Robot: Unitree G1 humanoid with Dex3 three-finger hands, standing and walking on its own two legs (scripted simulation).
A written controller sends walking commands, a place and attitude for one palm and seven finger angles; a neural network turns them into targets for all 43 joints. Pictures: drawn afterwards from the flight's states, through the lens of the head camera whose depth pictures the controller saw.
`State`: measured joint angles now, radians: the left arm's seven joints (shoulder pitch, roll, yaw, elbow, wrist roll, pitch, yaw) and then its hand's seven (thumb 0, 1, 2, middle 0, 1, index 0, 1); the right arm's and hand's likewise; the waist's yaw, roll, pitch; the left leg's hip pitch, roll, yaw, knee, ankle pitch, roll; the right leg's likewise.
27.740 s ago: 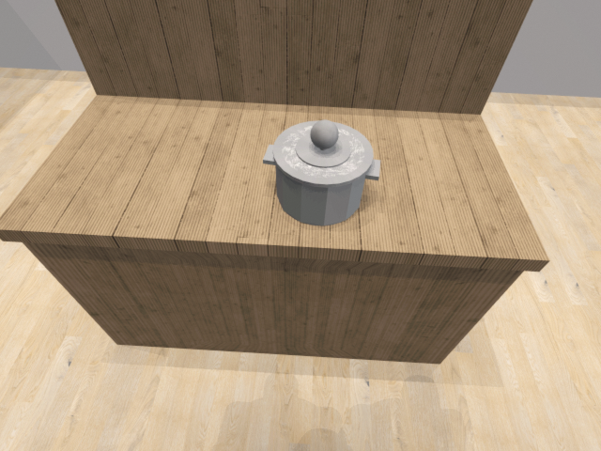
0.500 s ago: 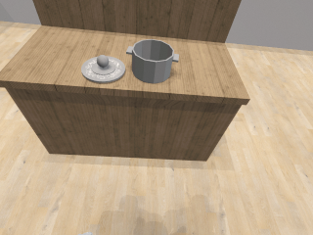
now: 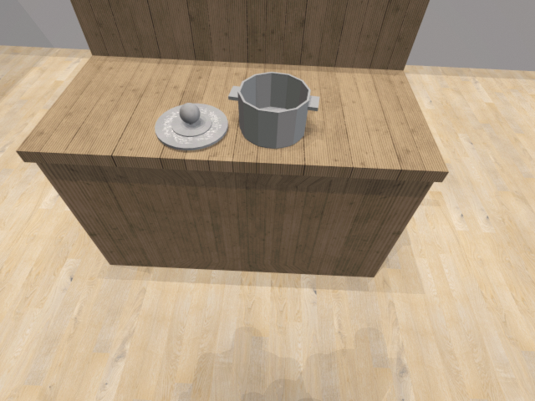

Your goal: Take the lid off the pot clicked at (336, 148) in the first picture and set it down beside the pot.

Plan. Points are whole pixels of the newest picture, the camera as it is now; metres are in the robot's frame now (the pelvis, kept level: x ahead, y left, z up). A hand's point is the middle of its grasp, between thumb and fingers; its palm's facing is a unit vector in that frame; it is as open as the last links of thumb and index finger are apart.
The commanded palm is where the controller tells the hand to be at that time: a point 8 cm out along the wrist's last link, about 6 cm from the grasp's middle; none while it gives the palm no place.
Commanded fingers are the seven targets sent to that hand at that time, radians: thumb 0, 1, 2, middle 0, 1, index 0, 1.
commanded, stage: let the arm hang, fingers relaxed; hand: left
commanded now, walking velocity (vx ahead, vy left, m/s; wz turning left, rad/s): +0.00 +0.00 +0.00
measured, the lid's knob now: (189, 113) +0.80 +0.25 -0.06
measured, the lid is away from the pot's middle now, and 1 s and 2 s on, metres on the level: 0.23 0.23 0.23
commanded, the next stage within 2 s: look to check the result in 0.70 s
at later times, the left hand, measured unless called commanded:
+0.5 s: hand out of the picture +0.01 +0.15 -0.18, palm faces +0.00 -0.99 -0.17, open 7.3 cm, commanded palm none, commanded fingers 0.00 0.90 0.90 -0.20 -0.30 -0.20 -0.30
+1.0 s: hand out of the picture +0.02 +0.15 -0.18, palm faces +0.00 -0.98 -0.17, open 7.3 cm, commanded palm none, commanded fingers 0.00 0.90 0.90 -0.20 -0.30 -0.20 -0.30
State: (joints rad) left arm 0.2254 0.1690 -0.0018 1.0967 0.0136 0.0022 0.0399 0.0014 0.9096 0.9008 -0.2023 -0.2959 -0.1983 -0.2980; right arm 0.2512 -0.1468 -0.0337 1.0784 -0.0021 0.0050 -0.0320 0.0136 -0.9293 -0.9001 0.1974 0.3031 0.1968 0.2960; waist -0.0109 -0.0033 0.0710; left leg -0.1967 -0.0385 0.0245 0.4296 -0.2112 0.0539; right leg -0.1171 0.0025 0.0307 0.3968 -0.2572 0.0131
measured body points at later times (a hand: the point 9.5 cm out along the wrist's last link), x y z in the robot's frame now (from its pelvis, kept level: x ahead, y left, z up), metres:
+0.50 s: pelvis +0.01 -0.02 +0.00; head +0.04 -0.01 +0.45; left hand +0.01 +0.20 -0.17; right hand -0.01 -0.23 -0.16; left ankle +0.01 +0.08 -0.74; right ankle -0.03 -0.13 -0.74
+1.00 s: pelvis +0.01 -0.01 +0.00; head +0.04 +0.00 +0.45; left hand +0.02 +0.20 -0.17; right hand -0.01 -0.23 -0.16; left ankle +0.01 +0.08 -0.74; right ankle -0.03 -0.13 -0.74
